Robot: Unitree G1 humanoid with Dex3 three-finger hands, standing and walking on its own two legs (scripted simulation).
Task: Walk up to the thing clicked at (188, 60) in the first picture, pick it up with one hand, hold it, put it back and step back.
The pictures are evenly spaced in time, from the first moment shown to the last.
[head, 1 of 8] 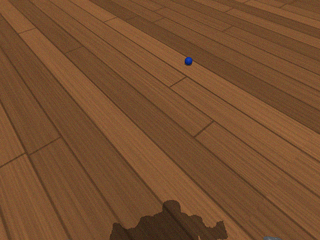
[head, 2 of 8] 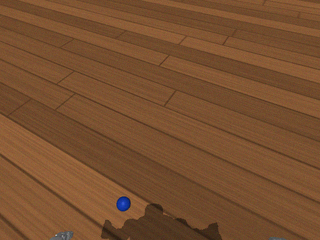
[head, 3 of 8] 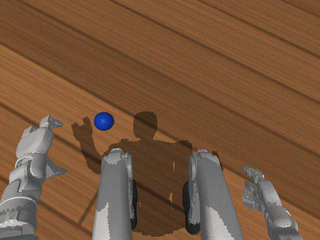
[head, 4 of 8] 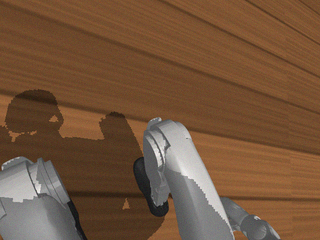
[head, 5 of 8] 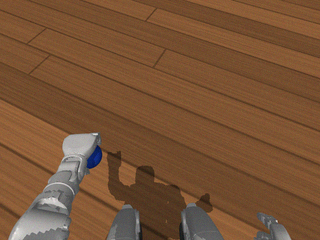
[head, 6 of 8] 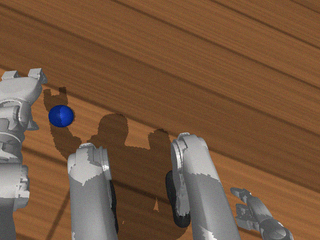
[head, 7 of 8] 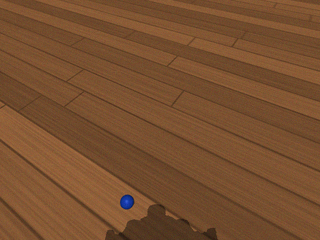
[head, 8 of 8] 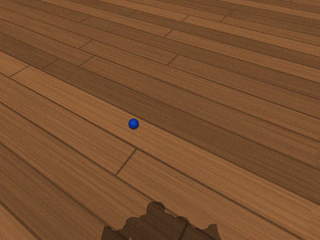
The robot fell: no
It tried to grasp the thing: yes
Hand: left
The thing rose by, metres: 0.68
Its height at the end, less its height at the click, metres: +0.00
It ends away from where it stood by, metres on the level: 0.01
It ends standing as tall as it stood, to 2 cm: yes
